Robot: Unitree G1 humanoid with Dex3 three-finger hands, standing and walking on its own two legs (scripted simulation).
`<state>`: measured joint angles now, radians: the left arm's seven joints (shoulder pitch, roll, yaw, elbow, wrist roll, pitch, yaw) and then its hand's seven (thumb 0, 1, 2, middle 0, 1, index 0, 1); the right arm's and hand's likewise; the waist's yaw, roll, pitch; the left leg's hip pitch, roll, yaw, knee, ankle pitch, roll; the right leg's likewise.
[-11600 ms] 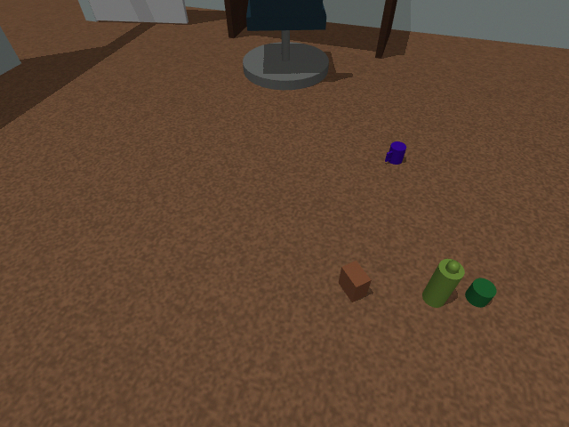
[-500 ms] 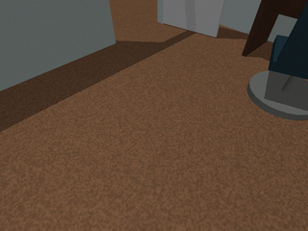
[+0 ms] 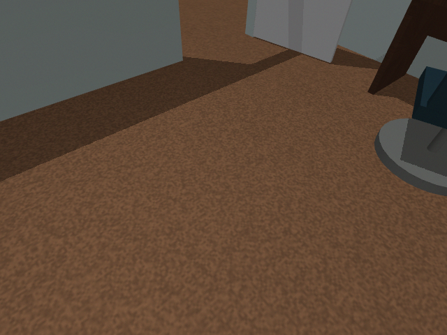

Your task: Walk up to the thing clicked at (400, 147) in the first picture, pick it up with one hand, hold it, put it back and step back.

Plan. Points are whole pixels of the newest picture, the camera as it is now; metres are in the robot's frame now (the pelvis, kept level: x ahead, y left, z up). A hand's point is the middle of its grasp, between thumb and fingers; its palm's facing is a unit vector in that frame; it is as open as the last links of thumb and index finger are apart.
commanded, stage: walk up
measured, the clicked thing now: out of the picture +0.14 -1.27 -0.72
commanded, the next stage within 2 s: none
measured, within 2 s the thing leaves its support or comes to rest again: neither
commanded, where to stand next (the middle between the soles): +0.90 -0.04 m, yaw -1 degrees
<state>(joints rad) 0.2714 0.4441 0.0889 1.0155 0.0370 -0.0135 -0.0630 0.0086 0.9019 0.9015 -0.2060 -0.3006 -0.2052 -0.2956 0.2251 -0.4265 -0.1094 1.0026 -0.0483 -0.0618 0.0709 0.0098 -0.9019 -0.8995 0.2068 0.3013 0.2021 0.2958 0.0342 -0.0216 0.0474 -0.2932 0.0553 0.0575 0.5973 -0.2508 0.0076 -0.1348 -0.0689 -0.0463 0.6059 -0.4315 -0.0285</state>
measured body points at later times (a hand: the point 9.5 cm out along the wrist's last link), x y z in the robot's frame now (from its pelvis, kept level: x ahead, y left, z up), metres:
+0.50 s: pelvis +0.21 -0.02 -0.01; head +0.23 -0.04 +0.44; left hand +0.37 +0.27 -0.09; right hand +0.22 -0.34 -0.14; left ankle +0.09 +0.11 -0.65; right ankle +0.29 -0.13 -0.73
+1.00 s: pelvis +0.44 +0.02 +0.01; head +0.46 +0.05 +0.45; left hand +0.49 +0.34 -0.13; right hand +0.50 -0.31 -0.07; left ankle +0.48 +0.12 -0.73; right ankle +0.43 -0.13 -0.66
